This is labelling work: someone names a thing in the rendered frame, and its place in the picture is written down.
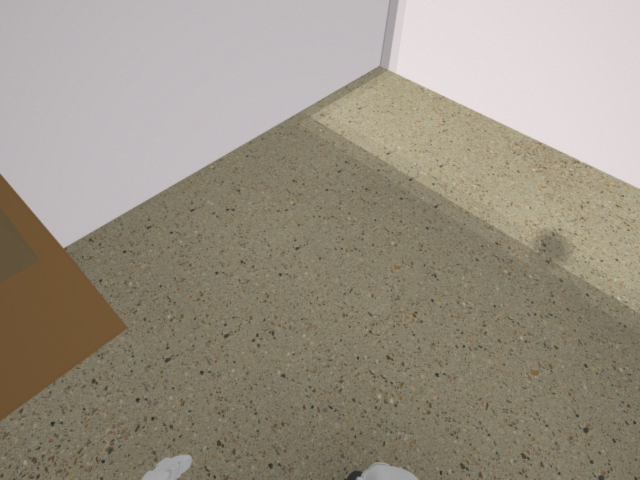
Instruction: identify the right robot shin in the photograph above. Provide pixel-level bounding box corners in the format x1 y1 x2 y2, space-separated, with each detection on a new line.
363 462 390 473

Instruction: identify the robot left hand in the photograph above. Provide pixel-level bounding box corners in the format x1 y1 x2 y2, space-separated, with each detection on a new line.
141 455 192 480

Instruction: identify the cabinet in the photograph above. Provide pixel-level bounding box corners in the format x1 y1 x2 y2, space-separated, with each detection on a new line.
0 174 128 421

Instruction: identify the drawer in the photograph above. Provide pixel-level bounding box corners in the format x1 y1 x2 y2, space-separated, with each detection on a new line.
0 207 39 284

